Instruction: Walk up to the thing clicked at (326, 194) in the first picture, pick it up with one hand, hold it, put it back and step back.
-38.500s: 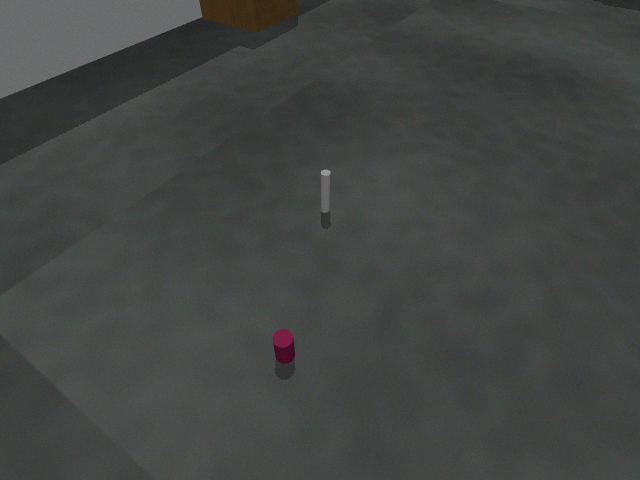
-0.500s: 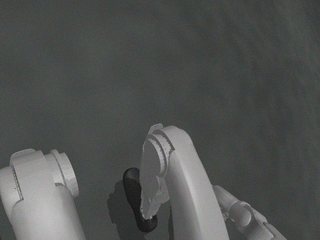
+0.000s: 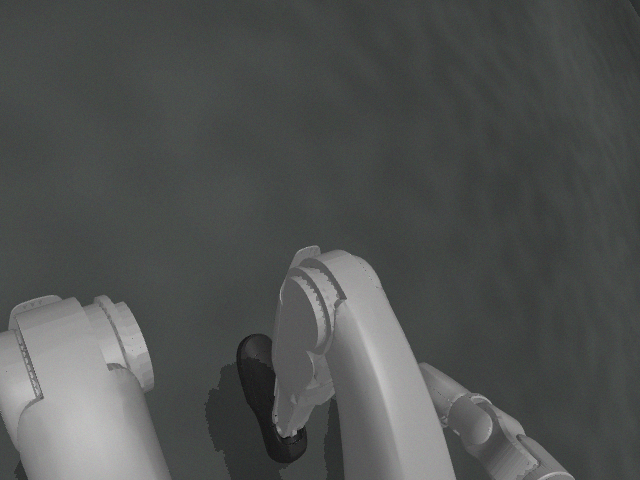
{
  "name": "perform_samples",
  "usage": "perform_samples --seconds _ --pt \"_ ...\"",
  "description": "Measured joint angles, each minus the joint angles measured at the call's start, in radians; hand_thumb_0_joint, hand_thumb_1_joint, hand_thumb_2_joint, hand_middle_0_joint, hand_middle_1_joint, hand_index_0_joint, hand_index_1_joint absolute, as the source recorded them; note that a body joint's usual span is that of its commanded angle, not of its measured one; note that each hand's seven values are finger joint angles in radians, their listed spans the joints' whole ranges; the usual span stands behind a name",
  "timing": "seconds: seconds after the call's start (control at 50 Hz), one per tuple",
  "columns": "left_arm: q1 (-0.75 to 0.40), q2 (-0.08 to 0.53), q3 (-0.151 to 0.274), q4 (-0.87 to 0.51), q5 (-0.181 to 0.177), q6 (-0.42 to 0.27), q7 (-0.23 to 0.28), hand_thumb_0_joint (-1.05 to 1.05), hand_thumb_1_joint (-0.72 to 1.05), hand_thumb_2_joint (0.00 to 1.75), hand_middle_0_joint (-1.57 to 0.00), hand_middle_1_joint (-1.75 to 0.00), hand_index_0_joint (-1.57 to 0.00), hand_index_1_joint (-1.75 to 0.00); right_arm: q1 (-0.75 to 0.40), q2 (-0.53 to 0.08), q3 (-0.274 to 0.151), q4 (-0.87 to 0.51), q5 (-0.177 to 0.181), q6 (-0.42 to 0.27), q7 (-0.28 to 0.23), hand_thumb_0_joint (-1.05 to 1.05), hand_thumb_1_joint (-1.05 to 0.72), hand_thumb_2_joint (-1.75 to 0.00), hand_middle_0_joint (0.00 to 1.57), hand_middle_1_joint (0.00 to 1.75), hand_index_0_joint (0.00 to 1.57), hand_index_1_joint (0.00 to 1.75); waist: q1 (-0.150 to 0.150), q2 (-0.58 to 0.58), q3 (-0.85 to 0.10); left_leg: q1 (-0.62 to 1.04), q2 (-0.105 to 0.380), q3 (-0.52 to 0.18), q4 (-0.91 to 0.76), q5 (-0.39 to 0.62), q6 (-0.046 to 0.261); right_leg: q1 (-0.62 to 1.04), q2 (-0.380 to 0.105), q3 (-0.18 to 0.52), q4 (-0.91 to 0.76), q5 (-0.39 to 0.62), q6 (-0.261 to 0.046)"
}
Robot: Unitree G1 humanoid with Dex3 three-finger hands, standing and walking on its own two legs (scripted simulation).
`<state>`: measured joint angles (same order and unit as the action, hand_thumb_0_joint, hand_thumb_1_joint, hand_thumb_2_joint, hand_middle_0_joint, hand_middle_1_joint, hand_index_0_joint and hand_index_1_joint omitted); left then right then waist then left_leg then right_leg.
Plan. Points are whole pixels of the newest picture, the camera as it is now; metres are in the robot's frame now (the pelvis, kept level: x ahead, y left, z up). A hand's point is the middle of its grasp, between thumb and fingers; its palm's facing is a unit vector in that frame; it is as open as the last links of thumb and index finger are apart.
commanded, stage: open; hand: left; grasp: from the side
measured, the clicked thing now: out of the picture +0.43 +0.30 -0.17
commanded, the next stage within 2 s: withdraw in 0.26 s
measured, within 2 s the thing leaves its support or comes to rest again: neither
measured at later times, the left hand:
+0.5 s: hand out of the picture +0.43 +0.29 -0.16, palm faces +0.34 -0.94 +0.03, open 13.8 cm
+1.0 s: hand out of the picture +0.37 +0.39 -0.04, palm faces +0.35 -0.91 -0.24, open 17.1 cm
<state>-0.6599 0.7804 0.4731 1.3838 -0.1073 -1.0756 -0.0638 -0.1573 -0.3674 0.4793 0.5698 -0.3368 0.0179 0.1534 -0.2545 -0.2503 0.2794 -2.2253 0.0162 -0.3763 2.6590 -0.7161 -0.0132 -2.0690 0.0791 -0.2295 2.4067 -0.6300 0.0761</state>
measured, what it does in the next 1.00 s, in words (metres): stands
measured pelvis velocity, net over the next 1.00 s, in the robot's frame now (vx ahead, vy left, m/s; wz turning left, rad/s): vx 0.00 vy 0.00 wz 0.08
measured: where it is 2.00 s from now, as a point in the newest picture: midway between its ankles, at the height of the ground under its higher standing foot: (199, 466)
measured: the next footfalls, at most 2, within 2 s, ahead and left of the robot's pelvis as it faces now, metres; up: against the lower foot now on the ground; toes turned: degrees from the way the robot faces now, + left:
none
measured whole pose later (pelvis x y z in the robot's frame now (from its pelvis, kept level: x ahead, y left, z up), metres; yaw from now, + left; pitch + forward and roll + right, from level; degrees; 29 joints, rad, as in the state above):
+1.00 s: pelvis +0.00 +0.00 +0.05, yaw +4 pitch +25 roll -13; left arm -0.55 0.74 0.51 1.00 0.03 -0.51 -0.18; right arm 0.01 -0.30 0.20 0.58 -0.09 0.11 0.09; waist -0.13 -0.08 0.00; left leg -2.23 0.04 -0.22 2.45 -0.68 0.02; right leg -2.10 0.03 -0.13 2.29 -0.65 0.03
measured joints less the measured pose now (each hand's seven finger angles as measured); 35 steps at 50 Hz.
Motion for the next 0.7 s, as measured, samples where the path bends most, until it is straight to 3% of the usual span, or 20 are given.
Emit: perform_samples --seconds 0.22,0.4,0.52,0.62,0.7 --pt "0.001 0.015 -0.015 -0.005 0.001 0.006 -0.008 0.01 0.01 0.58 -0.81 -0.7 -0.81 -0.69 0.007 -0.002 0.001 -0.004 0.001 0.002 -0.001 0.0 -0.91 -0.9 0.21 0.3 0.21 0.3 0.0 0.005 -0.001 -0.003 0.004 -0.001 0.002 -0.002 0.009 0.003 0.004 -0.003 -0.006 0.0 -0.007" --pt "0.004 0.005 -0.018 -0.009 -0.002 0.007 -0.003 0.0 -0.17 0.37 -0.59 -0.45 -0.58 -0.45 0.005 -0.001 0.0 -0.004 0.003 -0.001 0.0 0.0 -0.91 -0.9 0.21 0.3 0.21 0.31 0.004 -0.001 -0.002 0.0 0.004 -0.002 0.0 -0.001 0.01 0.007 0.004 -0.004 -0.009 0.002 -0.006" --pt "0.008 0.013 0.031 -0.041 0.015 0.016 -0.001 0.0 -0.24 0.27 -0.4 -0.29 -0.39 -0.29 0.003 0.002 -0.002 -0.011 0.001 0.006 -0.006 0.0 -0.9 -0.9 0.21 0.3 0.21 0.31 0.008 -0.005 0.003 0.003 0.006 -0.004 0.0 0.0 0.009 0.008 0.006 -0.006 -0.01 0.006 -0.007" --pt "0.032 0.026 0.081 -0.17 0.022 0.066 -0.026 0.0 -0.29 0.21 -0.28 -0.19 -0.27 -0.19 0.035 0.009 -0.031 -0.013 0.013 0.024 -0.014 0.0 -0.9 -0.9 0.21 0.3 0.21 0.31 0.024 0.009 -0.018 0.004 0.007 0.005 -0.012 -0.001 0.005 0.004 0.0 0.0 -0.014 0.002 -0.013" --pt "0.051 0.025 0.058 -0.29 0.004 0.151 -0.079 0.0 -0.33 0.16 -0.22 -0.14 -0.21 -0.14 0.086 0.016 -0.079 -0.009 0.052 0.039 -0.026 0.0 -0.91 -0.9 0.21 0.3 0.21 0.31 0.049 0.046 -0.081 -0.004 0.005 0.03 -0.042 0.002 0.005 -0.004 -0.013 0.014 -0.026 -0.009 -0.017"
